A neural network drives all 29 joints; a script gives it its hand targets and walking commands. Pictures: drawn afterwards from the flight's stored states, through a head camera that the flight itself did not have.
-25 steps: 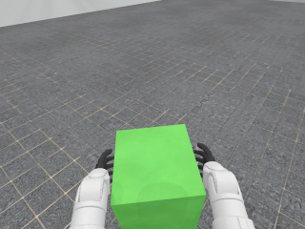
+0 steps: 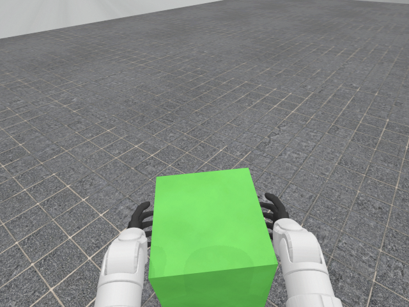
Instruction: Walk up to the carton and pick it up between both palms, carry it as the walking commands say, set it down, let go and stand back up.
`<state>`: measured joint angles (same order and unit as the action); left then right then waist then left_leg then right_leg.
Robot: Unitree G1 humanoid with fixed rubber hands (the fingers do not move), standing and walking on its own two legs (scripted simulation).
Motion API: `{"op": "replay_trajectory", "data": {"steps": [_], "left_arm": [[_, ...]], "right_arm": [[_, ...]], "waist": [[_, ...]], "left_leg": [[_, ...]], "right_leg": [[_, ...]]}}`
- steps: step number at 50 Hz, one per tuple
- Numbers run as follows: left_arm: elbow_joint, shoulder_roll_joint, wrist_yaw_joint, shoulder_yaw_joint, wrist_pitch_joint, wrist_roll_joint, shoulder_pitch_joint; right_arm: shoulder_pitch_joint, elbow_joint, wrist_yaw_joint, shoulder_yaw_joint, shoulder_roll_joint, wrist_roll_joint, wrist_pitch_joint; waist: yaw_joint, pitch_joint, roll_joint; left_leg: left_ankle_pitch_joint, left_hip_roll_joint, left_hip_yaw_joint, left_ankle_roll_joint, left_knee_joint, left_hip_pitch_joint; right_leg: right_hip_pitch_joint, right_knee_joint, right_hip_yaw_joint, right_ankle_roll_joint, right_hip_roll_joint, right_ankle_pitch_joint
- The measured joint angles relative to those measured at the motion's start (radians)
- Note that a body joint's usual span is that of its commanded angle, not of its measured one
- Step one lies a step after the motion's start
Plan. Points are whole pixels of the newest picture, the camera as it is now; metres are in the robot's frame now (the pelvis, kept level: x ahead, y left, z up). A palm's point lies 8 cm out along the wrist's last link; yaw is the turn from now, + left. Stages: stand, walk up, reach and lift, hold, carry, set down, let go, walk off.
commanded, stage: hold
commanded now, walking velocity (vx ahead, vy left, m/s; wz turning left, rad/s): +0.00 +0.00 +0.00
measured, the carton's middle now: (209, 246) +0.28 +0.00 -0.02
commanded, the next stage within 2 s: carry in 0.22 s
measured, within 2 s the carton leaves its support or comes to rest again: neither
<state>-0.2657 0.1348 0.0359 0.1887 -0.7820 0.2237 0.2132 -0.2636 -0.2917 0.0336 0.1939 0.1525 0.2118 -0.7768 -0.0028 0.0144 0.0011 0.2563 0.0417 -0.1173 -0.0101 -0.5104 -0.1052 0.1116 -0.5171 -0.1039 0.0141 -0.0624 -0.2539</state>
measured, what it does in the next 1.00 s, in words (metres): walks ahead: left foot, then right foot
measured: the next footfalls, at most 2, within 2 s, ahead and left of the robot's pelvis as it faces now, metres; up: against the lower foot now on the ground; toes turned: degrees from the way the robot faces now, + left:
left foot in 0.66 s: +0.13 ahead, +0.06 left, +0.00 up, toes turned +10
right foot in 0.88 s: +0.26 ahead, -0.24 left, +0.00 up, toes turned -6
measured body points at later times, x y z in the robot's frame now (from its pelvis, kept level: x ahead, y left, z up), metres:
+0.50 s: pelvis +0.02 -0.04 +0.00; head -0.02 -0.04 +0.45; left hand +0.34 +0.10 +0.07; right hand +0.32 -0.19 +0.07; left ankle +0.02 +0.11 -0.72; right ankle +0.02 -0.12 -0.74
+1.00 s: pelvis +0.23 -0.15 -0.01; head +0.19 -0.16 +0.43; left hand +0.50 +0.01 +0.07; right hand +0.52 -0.29 +0.07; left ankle +0.12 +0.00 -0.69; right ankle +0.22 -0.24 -0.73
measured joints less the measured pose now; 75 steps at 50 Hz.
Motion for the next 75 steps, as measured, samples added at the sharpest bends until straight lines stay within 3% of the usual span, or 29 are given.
{"op": "replay_trajectory", "data": {"steps": [12,15,18,22,24,27,31,33,34,36,39,41,43,45,47,49,52,54,58,59,61,64,66,68,71,72,73,75], "left_arm": [[-0.044,-0.007,-0.003,0.01,0.004,0.008,0.041],[-0.033,-0.04,-0.006,-0.029,-0.021,-0.005,0.04],[0.025,-0.086,-0.005,-0.06,-0.063,-0.06,0.039],[0.081,-0.116,0.014,-0.086,-0.149,-0.12,0.092],[0.096,-0.095,0.031,-0.098,-0.189,-0.126,0.126],[0.157,-0.047,0.057,-0.115,-0.255,-0.114,0.131],[0.322,0.017,0.078,-0.097,-0.322,-0.093,0.05],[0.398,0.012,0.083,-0.105,-0.355,-0.095,0.018],[0.43,0.005,0.084,-0.099,-0.373,-0.097,0.005],[0.484,-0.004,0.084,-0.07,-0.41,-0.104,-0.024],[0.519,-0.013,0.083,-0.047,-0.45,-0.12,-0.039],[0.52,-0.018,0.083,-0.046,-0.469,-0.13,-0.036],[0.512,-0.016,0.082,-0.046,-0.482,-0.134,-0.03],[0.491,-0.006,0.083,-0.055,-0.484,-0.134,-0.022],[0.448,0.009,0.086,-0.079,-0.474,-0.126,-0.001],[0.413,0.011,0.087,-0.103,-0.467,-0.119,0.019],[0.438,0.009,0.092,-0.11,-0.468,-0.115,0.01],[0.468,0.006,0.095,-0.107,-0.469,-0.113,-0.004],[0.519,0.005,0.097,-0.083,-0.475,-0.113,-0.013],[0.534,0.002,0.097,-0.07,-0.476,-0.115,-0.016],[0.55,-0.01,0.09,-0.04,-0.473,-0.126,-0.035],[0.523,-0.027,0.089,-0.037,-0.468,-0.148,-0.036],[0.498,-0.032,0.091,-0.053,-0.468,-0.154,-0.021],[0.48,-0.023,0.09,-0.058,-0.471,-0.144,-0.006],[0.476,-0.003,0.087,-0.053,-0.468,-0.128,0.007],[0.48,0.002,0.086,-0.05,-0.465,-0.126,0.014],[0.481,0.009,0.084,-0.049,-0.457,-0.124,0.023],[0.458,0.017,0.083,-0.07,-0.435,-0.118,0.043]], "right_arm": [[-0.037,-0.039,-0.007,0.038,0.009,0.019,0.009],[-0.035,-0.032,0.002,0.019,0.009,0.012,-0.006],[-0.029,0.033,0.037,-0.038,0.008,-0.012,-0.049],[-0.032,0.145,0.064,-0.051,0.008,-0.025,-0.136],[-0.016,0.221,0.067,-0.019,0.003,-0.044,-0.184],[0.028,0.336,0.07,0.018,-0.007,-0.091,-0.254],[0.042,0.444,0.075,0.024,-0.01,-0.135,-0.337],[0.034,0.475,0.077,0.01,-0.008,-0.145,-0.366],[0.031,0.473,0.08,-0.01,-0.007,-0.148,-0.371],[0.016,0.453,0.086,-0.055,-0.004,-0.144,-0.385],[0.006,0.449,0.09,-0.091,-0.001,-0.129,-0.414],[0.022,0.468,0.093,-0.106,-0.005,-0.122,-0.433],[0.039,0.486,0.095,-0.111,-0.008,-0.118,-0.451],[0.054,0.505,0.096,-0.098,-0.011,-0.115,-0.468],[0.073,0.53,0.094,-0.057,-0.015,-0.118,-0.481],[0.08,0.539,0.092,-0.026,-0.016,-0.125,-0.484],[0.051,0.531,0.09,-0.008,-0.012,-0.135,-0.486],[0.033,0.52,0.087,-0.011,-0.008,-0.137,-0.479],[0.013,0.513,0.083,-0.036,-0.003,-0.135,-0.462],[0.006,0.506,0.082,-0.05,-0.001,-0.132,-0.454],[-0.007,0.471,0.082,-0.093,0.002,-0.119,-0.436],[-0.015,0.451,0.084,-0.105,0.004,-0.097,-0.442],[0.011,0.467,0.084,-0.101,-0.002,-0.097,-0.444],[0.035,0.479,0.084,-0.095,-0.007,-0.103,-0.44],[0.048,0.501,0.086,-0.082,-0.009,-0.112,-0.439],[0.043,0.512,0.086,-0.077,-0.009,-0.112,-0.44],[0.037,0.526,0.087,-0.068,-0.008,-0.112,-0.441],[0.036,0.549,0.085,-0.033,-0.009,-0.115,-0.44]], "waist": [[0.0,0.014,0.006],[0.018,0.081,0.009],[0.039,0.113,0.014],[0.04,0.152,0.018],[0.022,0.159,-0.006],[-0.005,0.169,0.011],[-0.015,0.178,-0.007],[-0.021,0.178,-0.022],[-0.017,0.18,0.0],[-0.007,0.194,0.031],[-0.009,0.198,0.031],[-0.007,0.198,0.032],[-0.006,0.193,0.027],[-0.007,0.188,-0.009],[-0.008,0.195,-0.044],[0.001,0.198,-0.018],[0.007,0.177,0.004],[0.008,0.163,0.001],[0.03,0.134,0.004],[0.042,0.128,0.021],[0.049,0.132,0.064],[0.014,0.135,0.057],[-0.007,0.143,0.054],[-0.018,0.146,0.05],[-0.03,0.134,0.024],[-0.031,0.123,0.012],[-0.037,0.112,-0.008],[-0.051,0.105,-0.047]], "left_leg": [[0.007,0.006,0.008,0.004,-0.038,-0.042],[0.033,-0.004,0.031,0.012,-0.058,-0.114],[0.01,-0.028,0.061,-0.004,-0.033,-0.146],[0.013,-0.06,0.048,-0.036,-0.021,-0.196],[0.1,-0.092,0.043,-0.026,-0.12,-0.255],[0.137,-0.096,0.127,-0.03,-0.24,-0.337],[0.079,-0.096,0.212,-0.027,-0.125,-0.332],[-0.027,-0.095,0.235,-0.001,-0.014,-0.292],[-0.047,-0.085,0.25,0.013,-0.004,-0.275],[-0.006,-0.077,0.287,0.015,-0.009,-0.252],[0.053,-0.087,0.298,-0.001,-0.022,-0.218],[0.075,-0.096,0.291,-0.023,-0.013,-0.18],[0.1,-0.114,0.277,-0.053,-0.005,-0.131],[0.149,-0.167,0.237,-0.08,-0.04,-0.096],[0.196,-0.217,0.177,-0.056,-0.182,-0.14],[0.237,-0.179,0.141,-0.042,-0.377,-0.228],[0.238,-0.128,0.172,-0.024,-0.544,-0.355],[0.196,-0.114,0.214,-0.02,-0.498,-0.412],[0.078,-0.09,0.297,-0.003,-0.175,-0.415],[-0.024,-0.08,0.307,0.037,-0.13,-0.387],[0.005,-0.081,0.349,0.063,-0.148,-0.346],[0.105,-0.092,0.351,0.041,-0.151,-0.277],[0.127,-0.094,0.338,0.015,-0.115,-0.217],[0.146,-0.106,0.332,-0.014,-0.069,-0.142],[0.188,-0.153,0.323,-0.07,-0.019,-0.022],[0.213,-0.178,0.32,-0.09,-0.024,0.011],[0.243,-0.211,0.306,-0.106,-0.051,0.033],[0.243,-0.265,0.231,-0.096,-0.216,-0.017]], "right_leg": [[0.045,-0.041,-0.004,-0.005,0.003,-0.009],[0.156,-0.149,0.008,0.002,0.003,-0.139],[0.229,-0.21,0.072,-0.008,0.023,-0.12],[0.207,-0.03,0.12,0.022,0.031,-0.024],[0.195,0.008,0.167,0.048,0.007,0.002],[0.176,0.035,0.217,0.069,0.022,-0.021],[0.149,0.053,0.228,0.077,0.017,-0.053],[0.138,0.03,0.231,0.079,0.007,-0.088],[0.142,-0.003,0.218,0.079,0.02,-0.115],[0.207,-0.158,0.178,0.058,0.037,-0.141],[0.334,-0.372,0.134,0.025,0.062,-0.11],[0.389,-0.357,0.125,0.007,0.107,-0.079],[0.396,-0.229,0.131,0.003,0.154,-0.036],[0.344,-0.146,0.176,-0.026,0.145,-0.02],[0.293,-0.152,0.249,-0.001,0.108,-0.074],[0.263,-0.156,0.281,0.03,0.106,-0.126],[0.208,-0.117,0.299,0.05,0.092,-0.155],[0.159,-0.076,0.309,0.057,0.074,-0.17],[0.058,-0.032,0.308,0.068,0.035,-0.225],[0.047,-0.063,0.289,0.069,0.038,-0.252],[0.107,-0.249,0.227,0.06,0.057,-0.245],[0.262,-0.605,0.11,0.03,0.037,-0.161],[0.354,-0.696,0.091,0.013,0.073,-0.11],[0.423,-0.636,0.092,-0.003,0.124,-0.089],[0.439,-0.293,0.129,-0.012,0.175,-0.086],[0.426,-0.168,0.147,-0.012,0.172,-0.056],[0.406,-0.135,0.173,-0.016,0.158,0.06],[0.377,-0.193,0.236,-0.014,0.133,0.022]]}}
